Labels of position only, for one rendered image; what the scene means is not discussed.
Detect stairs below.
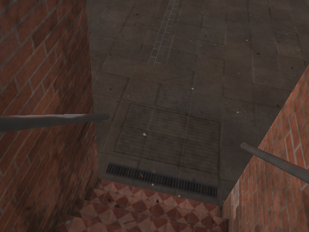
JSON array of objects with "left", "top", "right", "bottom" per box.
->
[{"left": 53, "top": 179, "right": 229, "bottom": 232}]

